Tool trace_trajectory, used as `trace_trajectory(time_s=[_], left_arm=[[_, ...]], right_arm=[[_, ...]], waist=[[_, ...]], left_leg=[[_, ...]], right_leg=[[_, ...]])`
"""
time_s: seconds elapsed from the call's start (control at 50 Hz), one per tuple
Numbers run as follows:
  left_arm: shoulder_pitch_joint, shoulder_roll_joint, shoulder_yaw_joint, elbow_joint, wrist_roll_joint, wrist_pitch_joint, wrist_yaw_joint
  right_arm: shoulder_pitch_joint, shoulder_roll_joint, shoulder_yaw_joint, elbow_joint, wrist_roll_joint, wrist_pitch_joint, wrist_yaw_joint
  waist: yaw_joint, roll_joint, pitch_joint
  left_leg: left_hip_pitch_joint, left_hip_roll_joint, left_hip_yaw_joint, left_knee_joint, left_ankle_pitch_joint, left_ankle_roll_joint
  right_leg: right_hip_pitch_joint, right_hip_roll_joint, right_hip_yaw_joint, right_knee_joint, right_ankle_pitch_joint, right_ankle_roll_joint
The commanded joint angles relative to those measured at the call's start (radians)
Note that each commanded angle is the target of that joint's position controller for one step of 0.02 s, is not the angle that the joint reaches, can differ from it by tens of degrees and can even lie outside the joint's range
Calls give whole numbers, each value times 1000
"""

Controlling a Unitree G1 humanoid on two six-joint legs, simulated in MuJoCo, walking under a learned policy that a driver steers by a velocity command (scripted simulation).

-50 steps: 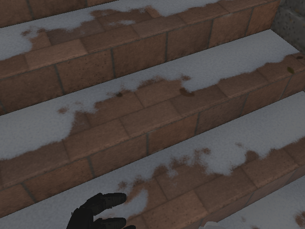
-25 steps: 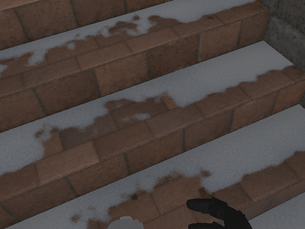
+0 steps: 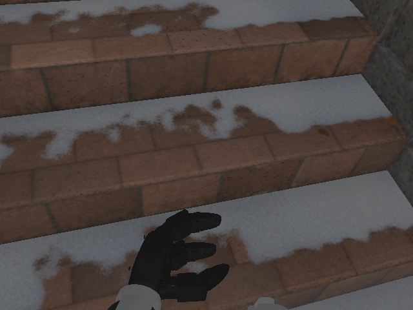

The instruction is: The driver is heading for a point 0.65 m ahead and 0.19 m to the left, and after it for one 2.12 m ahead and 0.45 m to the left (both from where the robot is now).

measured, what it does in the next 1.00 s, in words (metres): climbs, turning left: right foot 0.15 m higher, then left foot 0.15 m higher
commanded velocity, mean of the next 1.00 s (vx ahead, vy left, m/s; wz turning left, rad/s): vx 0.46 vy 0.00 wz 0.55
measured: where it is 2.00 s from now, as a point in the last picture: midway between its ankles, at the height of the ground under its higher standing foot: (49, 173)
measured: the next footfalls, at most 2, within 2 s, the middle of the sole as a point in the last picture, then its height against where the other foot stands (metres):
right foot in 0.02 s outside the picture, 0.15 m higher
left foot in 0.56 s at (83, 292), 0.15 m higher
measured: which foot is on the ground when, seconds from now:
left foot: down 0.00-0.04, up 0.06-0.54, down 0.56-1.00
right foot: up 0.00-0.00, down 0.02-0.56, up 0.58-1.00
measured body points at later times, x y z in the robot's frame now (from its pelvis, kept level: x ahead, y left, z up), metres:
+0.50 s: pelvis +0.26 +0.05 +0.13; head +0.28 +0.06 +0.58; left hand +0.12 +0.22 -0.02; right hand +0.54 +0.03 +0.07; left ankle +0.38 +0.22 -0.39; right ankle +0.17 -0.11 -0.60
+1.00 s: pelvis +0.51 +0.21 +0.29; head +0.51 +0.25 +0.74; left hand +0.68 +0.44 +0.25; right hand +0.58 +0.03 +0.15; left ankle +0.40 +0.23 -0.45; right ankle +0.71 +0.21 -0.23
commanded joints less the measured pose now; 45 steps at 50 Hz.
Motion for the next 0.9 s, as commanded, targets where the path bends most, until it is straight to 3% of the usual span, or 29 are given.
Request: trace_trajectory(time_s=[0.02,0.04,0.06,0.08,0.1,0.12,0.16,0.2,0.24,0.28,0.32,0.36,0.44,0.46,0.48,0.5,0.52,0.54,0.56,0.58,0.6,0.62,0.64,0.68,0.72,0.74,0.78,0.84,0.9], left_arm=[[296,324,179,-39,-28,-22,31],[545,425,215,39,-7,-20,13],[627,479,242,124,39,8,34],[554,403,233,129,35,32,77],[463,258,194,180,-5,54,90],[404,128,154,256,2,60,75],[345,-7,128,358,29,60,42],[313,23,141,392,24,54,3],[271,85,143,388,35,42,-7],[328,137,136,405,59,32,-2],[465,193,146,436,41,41,12],[553,229,160,441,28,52,35],[622,291,186,410,20,60,81],[657,335,210,425,-12,68,96],[682,329,216,437,-32,77,100],[608,332,211,425,-35,73,90],[683,355,211,450,-30,67,81],[651,419,219,431,-27,69,79],[585,466,230,388,-21,66,73],[566,386,222,320,-9,48,58],[530,285,197,276,5,9,23],[492,284,227,294,-17,-8,-9],[418,247,227,253,-30,-8,-10],[241,146,184,123,-2,-21,7],[306,71,137,79,16,-18,-7],[347,80,130,83,4,-13,-11],[361,103,119,84,-12,2,-8],[204,56,80,12,-5,12,4],[52,56,53,-68,24,3,5]], right_arm=[[-120,-369,-84,-75,-7,-41,-16],[-256,-364,-91,-139,-23,-59,-11],[-242,-178,-67,-202,-19,-81,30],[-231,-172,-71,-197,-57,-99,75],[-343,-137,-67,-284,-31,-92,105],[-439,-78,-37,-381,-10,-69,111],[-342,-30,-9,-382,11,-30,102],[-234,7,15,-361,58,-12,96],[-300,-37,22,-386,45,0,78],[-365,-57,20,-389,17,12,51],[-452,-19,35,-429,22,20,31],[-578,-49,36,-507,24,19,30],[-754,-93,46,-603,25,13,64],[-845,-43,69,-642,36,9,80],[-862,-65,61,-636,37,9,92],[-823,-87,45,-616,41,-2,106],[-755,-107,24,-590,22,-8,103],[-609,-165,-10,-562,33,-13,99],[-405,-259,-58,-515,37,-12,95],[-282,-362,-97,-477,25,6,81],[-182,-483,-136,-426,16,33,58],[-178,-435,-125,-402,-16,29,40],[-150,-388,-115,-330,-10,19,47],[-198,-197,-62,-239,-12,-8,69],[-236,-125,-41,-198,-14,-13,87],[-242,-102,-33,-202,-17,-16,93],[-275,-110,-30,-215,-20,-13,85],[-215,-162,-27,-180,-40,-5,65],[-134,-178,-24,-138,-18,25,33]], waist=[[382,373,-352],[468,209,-496],[373,-361,-580],[339,-404,-528],[264,-273,-251],[168,-133,-39],[34,45,90],[-41,13,121],[-53,-8,127],[-17,-33,114],[51,-59,131],[98,-58,132],[158,-64,93],[179,-124,96],[183,-97,108],[134,-113,91],[114,-145,-25],[27,-231,-99],[-80,-302,-217],[-86,-129,-302],[-53,230,-424],[-34,144,-467],[-4,116,-331],[68,41,-43],[163,25,0],[188,19,0],[218,-4,50],[179,68,87],[135,71,78]], left_leg=[[35,176,-87,308,1700,110],[-89,133,-86,590,1525,128],[-584,-85,-36,1067,575,69],[-721,-137,-151,1551,54,44],[-898,-91,-92,1821,15,49],[-1003,-58,4,1963,-13,59],[-1026,0,21,2080,50,94],[-1044,44,12,1942,87,93],[-987,43,71,1744,264,45],[-1059,33,123,1865,336,2],[-1306,47,95,2025,220,-12],[-1450,87,75,1946,127,-26],[-1309,187,265,1544,107,-68],[-1201,235,257,1397,-55,-46],[-1134,226,288,1247,-123,-26],[-854,153,413,1083,-192,20],[-634,21,514,1097,-232,49],[-516,-35,496,992,-203,86],[-331,-90,396,808,-185,130],[21,47,-6,692,-183,229],[195,243,-614,214,-414,320],[172,307,-791,59,-531,268],[75,288,-697,43,-528,176],[-228,214,-413,165,-335,102],[-285,115,-182,219,-110,48],[-276,121,-140,215,-31,59],[-355,113,-58,207,29,54],[-416,105,-73,148,99,39],[-427,51,-57,119,95,23]], right_leg=[[818,59,193,-305,-174,-103],[1100,-77,445,-434,-236,-177],[1415,-331,1055,-868,-286,-341],[1333,-426,1395,-1046,-296,-373],[1121,-421,1207,-1058,-467,-304],[892,-384,946,-1015,-447,-250],[652,-291,512,-927,-136,-105],[592,-229,227,-947,18,-32],[474,-173,41,-998,31,-45],[518,-199,34,-1032,53,-95],[749,-269,104,-1028,106,-100],[952,-298,110,-1051,103,-71],[997,-310,62,-1227,-9,-96],[1003,-343,62,-1338,60,-109],[1078,-328,9,-1338,156,-100],[991,-285,-87,-1289,574,-94],[1036,-297,-100,-1145,1229,-123],[1134,-317,-98,-981,1645,-110],[1169,-276,-84,-763,1731,-88],[767,-193,-44,-432,1465,-20],[523,20,95,-63,187,43],[431,51,326,321,96,37],[325,35,333,481,138,-3],[140,-3,283,749,174,-78],[60,-22,281,830,212,-125],[-1,-20,272,864,211,-124],[-66,-41,234,791,222,-85],[-203,-22,145,926,186,-55],[-191,-26,73,594,286,-11]])
Velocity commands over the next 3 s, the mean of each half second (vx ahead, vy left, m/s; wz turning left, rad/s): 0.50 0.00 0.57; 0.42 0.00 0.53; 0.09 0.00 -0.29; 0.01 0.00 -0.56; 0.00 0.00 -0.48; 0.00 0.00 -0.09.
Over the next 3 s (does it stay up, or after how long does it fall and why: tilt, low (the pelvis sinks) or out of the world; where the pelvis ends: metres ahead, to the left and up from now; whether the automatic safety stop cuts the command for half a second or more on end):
stays up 0.72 0.36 0.44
